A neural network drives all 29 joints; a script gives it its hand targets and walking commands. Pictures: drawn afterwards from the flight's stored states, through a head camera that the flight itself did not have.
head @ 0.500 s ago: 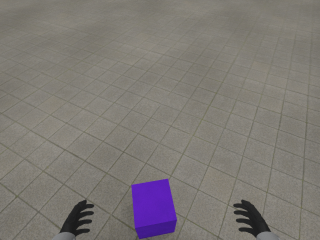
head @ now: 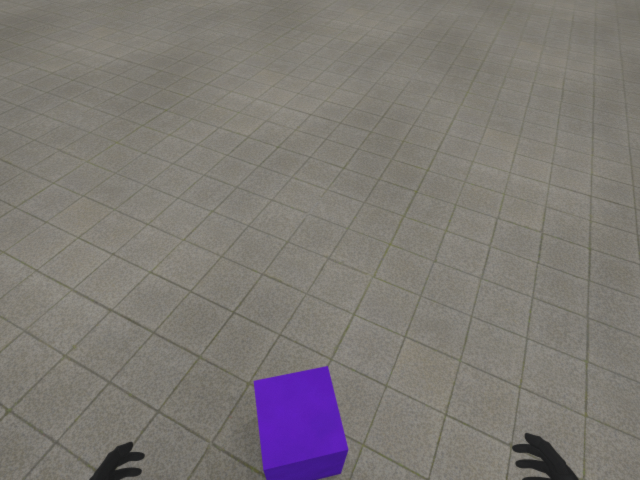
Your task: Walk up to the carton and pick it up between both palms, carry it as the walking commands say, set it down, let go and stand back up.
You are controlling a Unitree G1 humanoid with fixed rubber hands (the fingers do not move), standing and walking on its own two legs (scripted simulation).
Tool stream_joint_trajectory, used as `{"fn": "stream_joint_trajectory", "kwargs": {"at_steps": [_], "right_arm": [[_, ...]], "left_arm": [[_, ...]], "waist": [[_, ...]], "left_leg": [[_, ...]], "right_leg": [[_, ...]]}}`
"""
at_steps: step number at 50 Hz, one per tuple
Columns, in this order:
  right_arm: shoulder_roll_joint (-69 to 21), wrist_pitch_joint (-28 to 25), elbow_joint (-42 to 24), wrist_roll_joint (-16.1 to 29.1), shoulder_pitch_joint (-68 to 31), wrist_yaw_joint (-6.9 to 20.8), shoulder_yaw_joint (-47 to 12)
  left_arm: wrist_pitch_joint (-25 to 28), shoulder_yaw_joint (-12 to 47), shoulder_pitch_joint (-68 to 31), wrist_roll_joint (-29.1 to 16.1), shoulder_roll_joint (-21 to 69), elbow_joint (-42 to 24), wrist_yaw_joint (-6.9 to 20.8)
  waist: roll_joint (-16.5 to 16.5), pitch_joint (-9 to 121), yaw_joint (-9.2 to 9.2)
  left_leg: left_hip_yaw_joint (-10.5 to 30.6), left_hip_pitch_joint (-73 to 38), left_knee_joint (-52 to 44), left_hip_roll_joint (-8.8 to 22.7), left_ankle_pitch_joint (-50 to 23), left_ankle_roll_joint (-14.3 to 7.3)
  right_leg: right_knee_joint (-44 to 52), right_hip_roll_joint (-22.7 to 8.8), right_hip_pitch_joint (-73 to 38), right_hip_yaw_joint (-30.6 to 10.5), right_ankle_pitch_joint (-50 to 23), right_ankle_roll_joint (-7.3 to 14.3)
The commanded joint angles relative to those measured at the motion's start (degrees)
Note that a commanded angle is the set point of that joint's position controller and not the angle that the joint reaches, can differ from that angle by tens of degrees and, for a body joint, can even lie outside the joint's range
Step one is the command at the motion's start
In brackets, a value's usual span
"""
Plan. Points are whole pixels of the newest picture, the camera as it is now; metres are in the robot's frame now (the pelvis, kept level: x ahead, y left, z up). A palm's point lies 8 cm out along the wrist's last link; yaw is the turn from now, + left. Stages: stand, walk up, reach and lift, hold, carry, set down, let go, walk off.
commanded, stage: stand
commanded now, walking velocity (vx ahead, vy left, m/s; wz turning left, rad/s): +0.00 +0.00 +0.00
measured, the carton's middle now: (298, 429) +0.38 +0.05 -0.65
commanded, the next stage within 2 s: none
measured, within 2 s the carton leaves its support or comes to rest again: neither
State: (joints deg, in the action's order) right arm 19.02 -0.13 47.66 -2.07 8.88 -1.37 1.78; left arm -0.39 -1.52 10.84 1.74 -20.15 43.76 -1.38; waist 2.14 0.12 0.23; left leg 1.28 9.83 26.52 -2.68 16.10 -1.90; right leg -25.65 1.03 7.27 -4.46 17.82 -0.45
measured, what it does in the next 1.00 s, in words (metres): stands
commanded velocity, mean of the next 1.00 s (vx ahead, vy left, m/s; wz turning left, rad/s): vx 0.00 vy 0.00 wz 0.00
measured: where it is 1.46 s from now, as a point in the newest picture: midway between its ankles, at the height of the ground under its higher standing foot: outside the picture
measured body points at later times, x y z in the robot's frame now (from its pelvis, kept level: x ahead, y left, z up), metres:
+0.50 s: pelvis -0.01 +0.00 +0.01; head -0.02 +0.01 +0.46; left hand +0.10 +0.30 -0.11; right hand +0.10 -0.31 -0.10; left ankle -0.02 +0.10 -0.74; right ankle -0.04 -0.13 -0.74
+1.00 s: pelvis -0.03 +0.00 +0.01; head -0.03 +0.01 +0.46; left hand +0.07 +0.31 -0.11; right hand +0.07 -0.32 -0.10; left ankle -0.02 +0.10 -0.74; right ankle -0.04 -0.13 -0.74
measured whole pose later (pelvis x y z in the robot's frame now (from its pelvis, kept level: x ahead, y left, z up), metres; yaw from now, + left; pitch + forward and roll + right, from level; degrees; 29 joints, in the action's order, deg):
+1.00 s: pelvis -0.03 +0.00 +0.01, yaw +0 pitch -3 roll +0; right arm 21.6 -0.8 59.2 -1.1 7.1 -0.8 0.7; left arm 0.6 -0.1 9.0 1.2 -22.3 56.6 -0.9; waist 1.2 -1.3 0.1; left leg 1.4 6.9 20.3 -1.9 10.9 -1.4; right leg -19.3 1.1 4.4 -4.2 12.4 -0.3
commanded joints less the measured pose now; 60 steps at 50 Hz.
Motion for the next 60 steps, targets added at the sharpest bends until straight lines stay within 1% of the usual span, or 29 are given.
{"fn": "stream_joint_trajectory", "kwargs": {"at_steps": [1, 7, 22, 33, 43, 60], "right_arm": [[9.93, -0.78, -2.10, 0.14, -1.80, -0.26, 2.15], [10.22, -0.83, -0.01, 0.31, -2.25, -0.20, 1.88], [11.29, -0.93, 4.59, 0.60, -3.33, 0.10, 1.20], [11.97, -1.02, 7.09, 0.76, -3.75, 0.27, 0.93], [12.37, -1.13, 8.54, 0.90, -3.84, 0.32, 0.76], [12.81, -1.27, 9.96, 1.14, -4.14, 0.35, 0.49]], "left_arm": [[0.84, -1.78, -1.29, -0.13, -8.01, -2.35, -0.32], [0.94, -1.46, -1.86, -0.23, -8.50, -0.23, -0.37], [1.24, -0.77, -2.87, -0.42, -10.03, 4.72, -0.16], [1.44, -0.54, -3.07, -0.48, -10.72, 7.64, 0.09], [1.55, -0.44, -3.28, -0.55, -11.13, 9.54, 0.26], [1.55, -0.27, -4.15, -0.74, -11.56, 11.56, 0.39]], "waist": [[-2.24, 2.92, -0.11], [-1.92, 2.33, -0.10], [-1.85, 0.15, -0.03], [-1.91, -0.59, -0.03], [-1.94, -0.62, -0.06], [-2.05, -0.29, -0.10]], "left_leg": [[5.97, -3.37, -3.31, 7.32, -22.32, 1.06], [5.86, -3.94, -4.31, 7.41, -21.33, 1.07], [6.22, -3.90, -7.43, 7.86, -14.90, 0.86], [6.66, -3.65, -8.87, 8.20, -11.86, 0.72], [6.90, -3.69, -9.36, 8.43, -11.48, 0.54], [7.00, -4.24, -9.65, 8.73, -13.25, 0.33]], "right_leg": [[2.16, -4.80, 0.51, -2.98, -18.01, 0.61], [3.37, -5.18, 0.09, -3.21, -17.69, 0.71], [6.95, -6.02, -0.09, -4.29, -13.97, 0.84], [8.51, -6.27, 0.03, -4.72, -11.95, 1.02], [9.10, -6.48, -0.09, -4.82, -11.84, 1.20], [9.50, -6.85, -0.70, -4.55, -13.05, 1.37]]}}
